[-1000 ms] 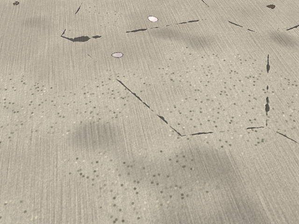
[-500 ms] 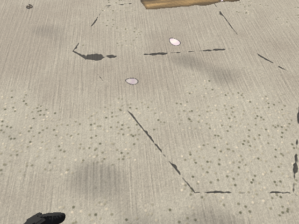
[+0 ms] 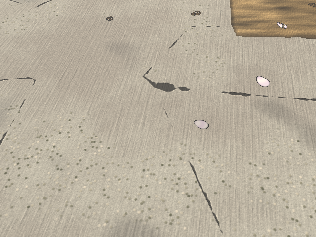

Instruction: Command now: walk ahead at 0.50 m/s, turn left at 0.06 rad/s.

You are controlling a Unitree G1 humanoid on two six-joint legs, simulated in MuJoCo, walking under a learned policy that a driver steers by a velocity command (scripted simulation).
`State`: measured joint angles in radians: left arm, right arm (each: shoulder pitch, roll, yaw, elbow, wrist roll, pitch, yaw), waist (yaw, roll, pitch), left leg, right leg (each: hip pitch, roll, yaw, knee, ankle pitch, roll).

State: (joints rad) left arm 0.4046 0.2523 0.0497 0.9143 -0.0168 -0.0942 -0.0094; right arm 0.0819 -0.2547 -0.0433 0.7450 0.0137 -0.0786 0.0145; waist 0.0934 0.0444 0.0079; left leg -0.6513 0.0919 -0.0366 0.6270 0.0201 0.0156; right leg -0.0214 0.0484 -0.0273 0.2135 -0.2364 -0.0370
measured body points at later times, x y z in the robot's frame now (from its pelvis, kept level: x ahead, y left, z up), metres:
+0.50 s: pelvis +0.27 +0.05 +0.00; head +0.29 +0.05 +0.45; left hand +0.46 +0.30 -0.10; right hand +0.28 -0.23 -0.12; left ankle +0.21 +0.14 -0.75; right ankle +0.45 -0.13 -0.69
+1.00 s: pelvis +0.54 -0.02 +0.00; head +0.56 -0.02 +0.45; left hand +0.56 +0.26 -0.12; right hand +0.70 -0.28 -0.11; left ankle +0.68 +0.17 -0.68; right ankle +0.50 -0.10 -0.75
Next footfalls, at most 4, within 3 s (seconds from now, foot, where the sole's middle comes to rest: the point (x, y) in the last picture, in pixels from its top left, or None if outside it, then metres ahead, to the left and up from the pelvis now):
0.12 left None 0.25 0.14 -0.78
0.66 right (207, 223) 0.54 -0.10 -0.78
1.22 left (154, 160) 0.83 0.15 -0.78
1.70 right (209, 133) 1.02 -0.12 -0.78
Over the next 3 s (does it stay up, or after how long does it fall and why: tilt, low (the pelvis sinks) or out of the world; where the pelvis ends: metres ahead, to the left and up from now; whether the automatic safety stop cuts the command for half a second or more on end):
stays up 0.99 0.02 -0.01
